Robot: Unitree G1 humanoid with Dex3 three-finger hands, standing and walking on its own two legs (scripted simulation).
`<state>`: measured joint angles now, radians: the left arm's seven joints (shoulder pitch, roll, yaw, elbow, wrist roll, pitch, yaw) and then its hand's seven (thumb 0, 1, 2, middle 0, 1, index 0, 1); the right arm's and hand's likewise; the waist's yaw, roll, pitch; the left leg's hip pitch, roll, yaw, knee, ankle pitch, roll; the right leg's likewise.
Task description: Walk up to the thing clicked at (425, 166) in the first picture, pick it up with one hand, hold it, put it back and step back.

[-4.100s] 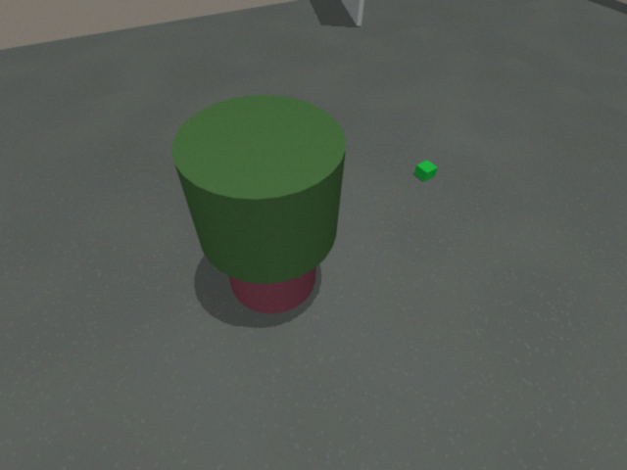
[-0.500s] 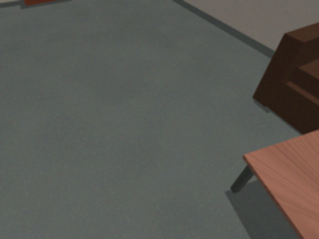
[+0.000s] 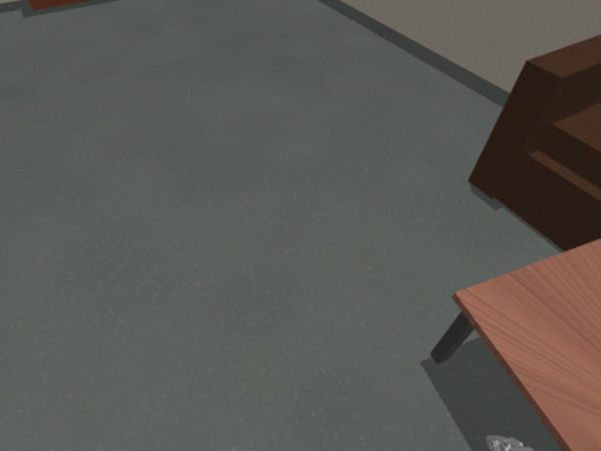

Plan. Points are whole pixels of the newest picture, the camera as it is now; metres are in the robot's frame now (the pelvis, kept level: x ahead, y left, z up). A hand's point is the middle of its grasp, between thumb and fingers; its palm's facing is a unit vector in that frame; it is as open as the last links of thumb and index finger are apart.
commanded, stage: stand
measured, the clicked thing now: out of the picture +0.67 +1.49 -0.75
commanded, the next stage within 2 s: none
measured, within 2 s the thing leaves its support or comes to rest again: neither
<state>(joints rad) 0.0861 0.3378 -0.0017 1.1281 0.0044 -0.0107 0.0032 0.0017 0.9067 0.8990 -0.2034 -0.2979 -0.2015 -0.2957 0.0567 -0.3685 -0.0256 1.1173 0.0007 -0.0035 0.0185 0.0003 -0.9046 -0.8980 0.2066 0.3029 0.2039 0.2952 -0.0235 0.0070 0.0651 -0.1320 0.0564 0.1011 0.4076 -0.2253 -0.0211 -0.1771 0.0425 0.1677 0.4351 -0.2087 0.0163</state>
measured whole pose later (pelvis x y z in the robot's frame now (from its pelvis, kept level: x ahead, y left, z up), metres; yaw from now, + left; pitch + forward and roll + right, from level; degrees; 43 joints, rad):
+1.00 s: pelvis +0.00 +0.02 +0.00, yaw +4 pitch -3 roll +0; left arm 0.12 0.35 -0.01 1.12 0.01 -0.01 0.00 0.00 0.91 0.90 -0.20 -0.30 -0.20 -0.30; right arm 0.09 -0.35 -0.02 1.14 0.00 0.00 0.02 0.00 -0.90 -0.90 0.21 0.30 0.20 0.30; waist -0.01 -0.01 0.05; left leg -0.12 0.01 0.04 0.36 -0.18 0.00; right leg -0.12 -0.01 0.11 0.34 -0.17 0.04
